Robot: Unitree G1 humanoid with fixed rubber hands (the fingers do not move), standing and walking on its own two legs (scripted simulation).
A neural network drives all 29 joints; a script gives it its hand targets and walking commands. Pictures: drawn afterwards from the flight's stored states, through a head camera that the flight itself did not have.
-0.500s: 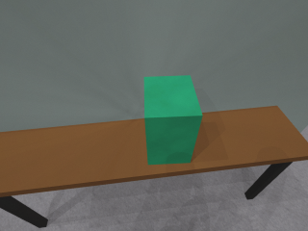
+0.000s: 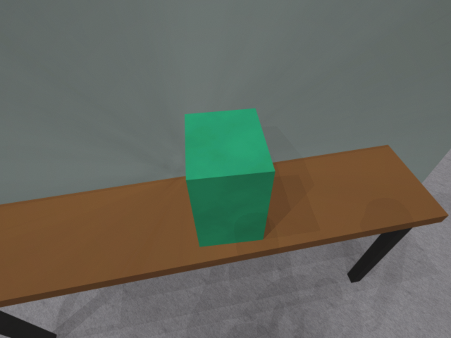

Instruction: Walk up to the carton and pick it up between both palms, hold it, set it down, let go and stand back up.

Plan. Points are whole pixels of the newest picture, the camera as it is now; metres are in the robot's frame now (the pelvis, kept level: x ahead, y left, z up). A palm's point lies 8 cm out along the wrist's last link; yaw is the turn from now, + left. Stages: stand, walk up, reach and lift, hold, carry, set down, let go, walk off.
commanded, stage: walk up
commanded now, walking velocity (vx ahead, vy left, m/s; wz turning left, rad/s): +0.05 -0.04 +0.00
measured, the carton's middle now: (226, 180) +0.48 -0.01 -0.05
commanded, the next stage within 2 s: stand in 1.26 s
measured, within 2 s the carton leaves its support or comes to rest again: neither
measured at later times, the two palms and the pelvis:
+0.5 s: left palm out of the picture +0.01 +0.15 -0.14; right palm out of the picture +0.05 -0.24 -0.15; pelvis +0.05 -0.03 +0.01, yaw +1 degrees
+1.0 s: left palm out of the picture +0.02 +0.17 -0.14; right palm out of the picture +0.01 -0.21 -0.15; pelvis +0.05 -0.02 +0.01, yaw +0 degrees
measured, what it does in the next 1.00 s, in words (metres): steps on the spot: right foot, then left foot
